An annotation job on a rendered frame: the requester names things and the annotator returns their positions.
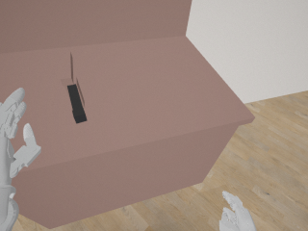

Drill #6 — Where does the left robot forearm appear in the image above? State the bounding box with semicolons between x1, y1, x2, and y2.
0;185;19;231

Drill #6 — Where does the tap lever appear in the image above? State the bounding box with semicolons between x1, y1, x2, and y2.
67;84;87;123

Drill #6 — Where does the robot right hand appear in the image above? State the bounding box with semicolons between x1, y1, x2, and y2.
218;191;257;231

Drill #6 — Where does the counter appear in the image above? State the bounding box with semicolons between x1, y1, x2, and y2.
0;0;255;229

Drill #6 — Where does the robot left hand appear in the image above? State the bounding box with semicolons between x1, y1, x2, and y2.
0;88;41;186

